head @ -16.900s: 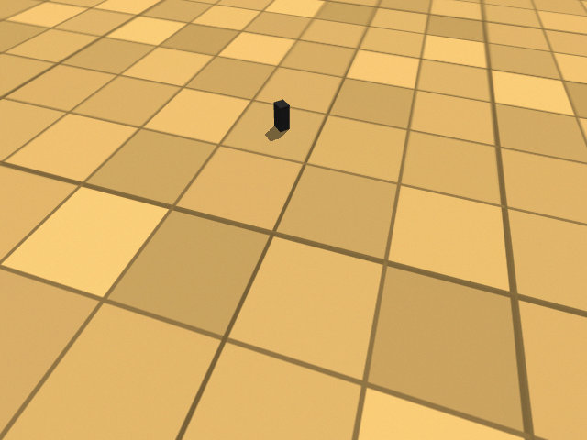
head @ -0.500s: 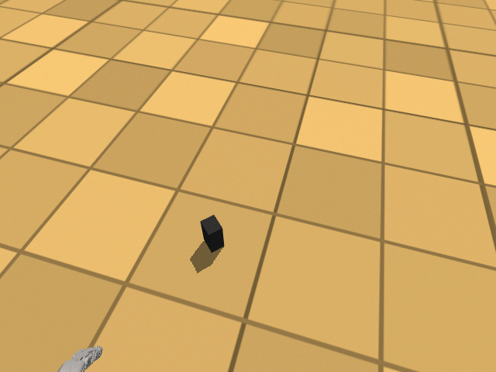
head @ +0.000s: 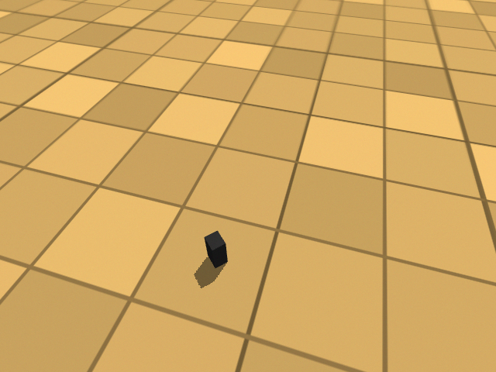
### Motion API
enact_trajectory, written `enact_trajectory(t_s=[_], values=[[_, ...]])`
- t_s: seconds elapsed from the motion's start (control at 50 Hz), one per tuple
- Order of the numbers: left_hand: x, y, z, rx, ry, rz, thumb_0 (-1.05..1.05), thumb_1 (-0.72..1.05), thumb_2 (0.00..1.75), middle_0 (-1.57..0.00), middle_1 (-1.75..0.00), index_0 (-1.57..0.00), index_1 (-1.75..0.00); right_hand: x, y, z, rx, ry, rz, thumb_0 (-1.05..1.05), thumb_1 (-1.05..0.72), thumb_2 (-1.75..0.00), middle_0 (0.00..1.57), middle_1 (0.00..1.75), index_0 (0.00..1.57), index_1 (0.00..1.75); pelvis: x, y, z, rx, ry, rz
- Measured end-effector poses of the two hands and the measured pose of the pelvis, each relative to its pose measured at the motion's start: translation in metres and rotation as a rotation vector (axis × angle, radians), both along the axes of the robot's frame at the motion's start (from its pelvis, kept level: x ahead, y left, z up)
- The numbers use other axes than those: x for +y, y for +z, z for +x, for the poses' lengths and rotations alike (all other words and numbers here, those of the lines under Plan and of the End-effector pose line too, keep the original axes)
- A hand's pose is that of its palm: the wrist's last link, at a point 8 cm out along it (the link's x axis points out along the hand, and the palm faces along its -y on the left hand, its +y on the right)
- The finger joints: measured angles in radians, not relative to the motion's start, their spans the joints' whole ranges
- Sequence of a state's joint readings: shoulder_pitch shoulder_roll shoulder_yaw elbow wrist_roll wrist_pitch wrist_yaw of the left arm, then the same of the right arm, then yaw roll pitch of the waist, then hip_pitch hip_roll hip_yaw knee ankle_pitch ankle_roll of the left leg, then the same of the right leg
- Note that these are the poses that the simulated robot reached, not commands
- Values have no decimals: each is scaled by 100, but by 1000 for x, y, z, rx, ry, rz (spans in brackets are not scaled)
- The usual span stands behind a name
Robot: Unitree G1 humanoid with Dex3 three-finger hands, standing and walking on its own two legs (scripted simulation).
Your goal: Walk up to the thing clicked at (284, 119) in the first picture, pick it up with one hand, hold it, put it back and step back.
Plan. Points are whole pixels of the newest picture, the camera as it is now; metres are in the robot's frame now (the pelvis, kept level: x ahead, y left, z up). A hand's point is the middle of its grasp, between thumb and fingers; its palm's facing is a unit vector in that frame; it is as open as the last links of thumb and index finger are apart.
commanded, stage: stand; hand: left
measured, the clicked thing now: (216, 249) +0.73 +0.17 -0.70
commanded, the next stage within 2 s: walk up in 0.80 s
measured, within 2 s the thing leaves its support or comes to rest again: neither
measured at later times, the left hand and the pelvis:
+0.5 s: hand out of the picture +0.09 +0.25 -0.15, palm faces -0.03 -0.94 -0.34, open 7.4 cm; pelvis +0.01 +0.00 +0.00, yaw +0 degrees
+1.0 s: hand out of the picture +0.12 +0.26 -0.16, palm faces -0.05 -0.93 -0.37, open 7.4 cm; pelvis +0.06 -0.01 -0.01, yaw -2 degrees
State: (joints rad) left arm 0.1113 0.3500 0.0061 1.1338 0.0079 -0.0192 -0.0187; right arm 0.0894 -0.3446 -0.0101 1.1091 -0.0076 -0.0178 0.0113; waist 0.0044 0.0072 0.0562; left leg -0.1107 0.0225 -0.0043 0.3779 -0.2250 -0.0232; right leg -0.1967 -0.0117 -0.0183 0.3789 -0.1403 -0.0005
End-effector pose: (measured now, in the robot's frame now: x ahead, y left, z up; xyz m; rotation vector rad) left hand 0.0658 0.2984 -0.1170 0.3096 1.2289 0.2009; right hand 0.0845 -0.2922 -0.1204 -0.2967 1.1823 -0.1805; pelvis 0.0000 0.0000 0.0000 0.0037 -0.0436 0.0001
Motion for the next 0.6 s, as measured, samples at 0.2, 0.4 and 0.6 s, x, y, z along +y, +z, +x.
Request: enact_trajectory(t_s=[0.2, 0.4, 0.6], values=[[1, 2, -2, 12, 3, 14, 1, 90, 90, -20, -30, -20, -30, 0, -3, -13, 52, -12, 9, 1, -90, -90, 21, 30, 20, 30, -2, 2, 2, 4, 1, 1], [0, 1, 13, -5, -13, 5, 1, 90, 90, -20, -30, -20, -30, -6, 0, -22, 80, -28, -14, 1, -90, -90, 21, 30, 20, 30, -1, 2, 8, 10, 0, 1], [0, 1, 27, -3, -23, 4, 1, 90, 90, -20, -30, -20, -30, -5, 0, -13, 80, -27, -17, 1, -90, -90, 21, 30, 20, 30, 0, 3, 16, 20, -2, 1]])
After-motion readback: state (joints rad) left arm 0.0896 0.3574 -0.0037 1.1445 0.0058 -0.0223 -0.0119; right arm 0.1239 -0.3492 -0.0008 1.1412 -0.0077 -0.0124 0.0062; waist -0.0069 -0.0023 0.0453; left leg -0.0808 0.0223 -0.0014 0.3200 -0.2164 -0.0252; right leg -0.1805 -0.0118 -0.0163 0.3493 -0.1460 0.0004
